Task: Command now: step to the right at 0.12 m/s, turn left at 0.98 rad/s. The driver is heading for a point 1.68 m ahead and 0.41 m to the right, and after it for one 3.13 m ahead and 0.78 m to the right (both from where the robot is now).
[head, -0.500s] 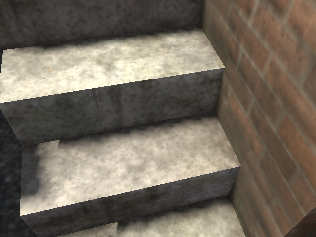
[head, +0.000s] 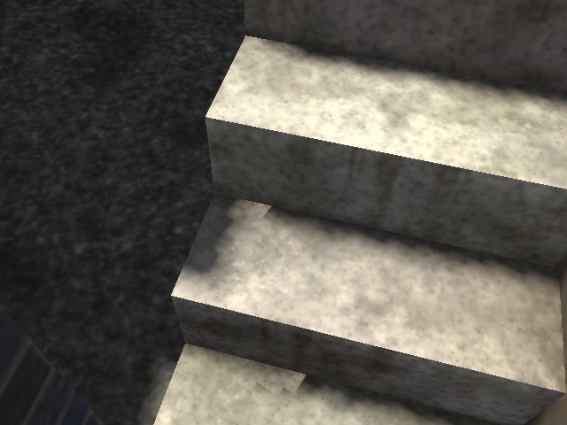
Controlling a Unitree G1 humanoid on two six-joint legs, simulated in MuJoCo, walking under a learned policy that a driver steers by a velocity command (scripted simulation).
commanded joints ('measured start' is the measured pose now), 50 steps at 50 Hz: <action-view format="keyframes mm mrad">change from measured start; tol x32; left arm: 1 58 88 35 -11 1 -44 42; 50 95 163 81 17 12 29 -73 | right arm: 1 18 -101 -34 -56 52 -64 56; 50 -178 -151 49 -96 -2 -64 18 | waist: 1 13 186 -77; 16 -4 -272 -4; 50 38 100 15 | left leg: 1 49 44 -93 143 0 43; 3 -165 -80 215 842 -607 -52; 8 -452 -52 265 1296 -368 -55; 40 215 50 296 94 -240 -27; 44 -9 670 -181 -335 -165 269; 50 135 317 395 -125 285 215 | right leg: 1 261 -124 76 -365 328 9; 3 365 -604 293 -120 1502 -120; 14 316 -258 156 -226 532 -88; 40 -94 -92 570 -310 -54 -18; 45 -245 8 -13 952 -232 140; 50 -260 -4 -36 881 -59 146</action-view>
